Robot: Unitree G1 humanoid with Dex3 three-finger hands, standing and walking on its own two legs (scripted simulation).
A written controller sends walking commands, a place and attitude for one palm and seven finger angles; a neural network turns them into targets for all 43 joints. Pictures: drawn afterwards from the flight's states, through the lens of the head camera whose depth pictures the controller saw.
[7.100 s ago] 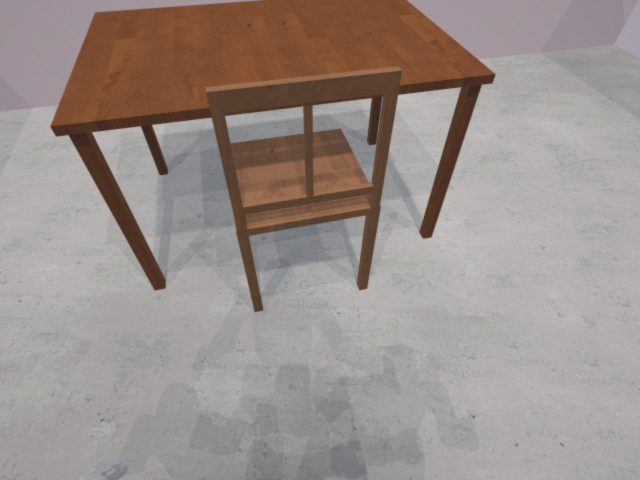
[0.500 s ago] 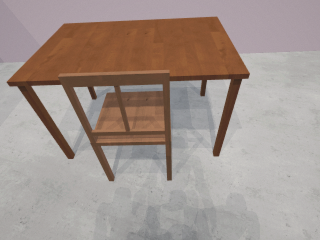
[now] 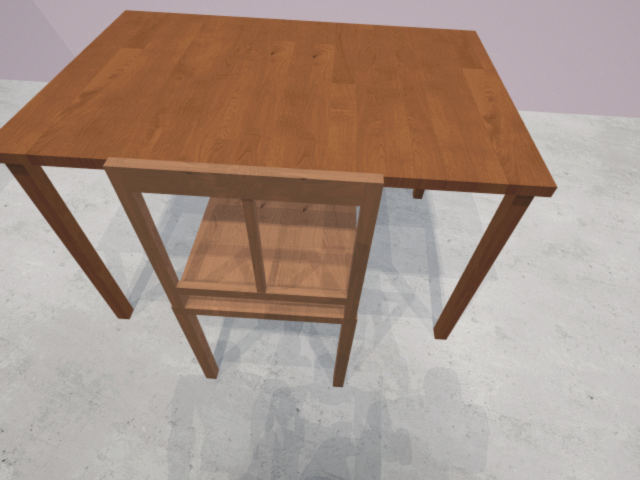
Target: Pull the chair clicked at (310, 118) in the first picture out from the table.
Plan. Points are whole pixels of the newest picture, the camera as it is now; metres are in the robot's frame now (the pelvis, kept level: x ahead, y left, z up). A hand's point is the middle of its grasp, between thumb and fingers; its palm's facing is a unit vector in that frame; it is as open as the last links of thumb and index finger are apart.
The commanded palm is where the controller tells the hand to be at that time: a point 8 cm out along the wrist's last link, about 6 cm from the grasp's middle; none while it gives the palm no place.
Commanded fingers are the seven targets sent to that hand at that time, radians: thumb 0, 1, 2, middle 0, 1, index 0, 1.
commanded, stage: come to a stop and stand still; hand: left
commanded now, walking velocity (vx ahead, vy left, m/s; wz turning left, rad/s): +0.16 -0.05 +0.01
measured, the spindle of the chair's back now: (255, 248) +0.52 +0.17 -0.10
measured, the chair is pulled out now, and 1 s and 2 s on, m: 0.00 0.00 0.00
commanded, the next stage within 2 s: look again from close up in 1.36 s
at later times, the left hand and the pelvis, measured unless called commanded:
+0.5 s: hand out of the picture +0.13 +0.17 -0.16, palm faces +0.08 -0.97 -0.24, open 7.3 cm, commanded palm none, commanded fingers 0.00 0.90 0.90 -0.20 -0.30 -0.20 -0.30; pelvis +0.06 -0.02 +0.00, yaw +3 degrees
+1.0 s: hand out of the picture -0.01 +0.15 -0.17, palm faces +0.07 -0.98 -0.20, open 7.4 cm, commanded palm none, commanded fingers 0.00 0.90 0.90 -0.20 -0.30 -0.20 -0.30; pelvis +0.04 -0.01 +0.00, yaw +2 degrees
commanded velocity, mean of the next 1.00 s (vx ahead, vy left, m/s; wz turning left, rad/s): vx -0.04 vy -0.01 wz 0.00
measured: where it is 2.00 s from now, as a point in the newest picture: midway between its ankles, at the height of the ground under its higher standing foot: outside the picture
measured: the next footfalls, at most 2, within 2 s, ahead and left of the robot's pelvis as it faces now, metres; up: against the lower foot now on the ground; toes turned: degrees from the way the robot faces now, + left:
right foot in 0.22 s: +0.16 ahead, -0.13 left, +0.00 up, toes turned -4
left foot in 0.56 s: +0.10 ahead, +0.11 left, +0.00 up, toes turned +3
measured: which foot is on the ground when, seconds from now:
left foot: down 0.00-0.26, up 0.28-0.54, down 0.56-1.00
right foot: up 0.00-0.20, down 0.22-0.58, up 0.60-0.80, down 0.82-1.00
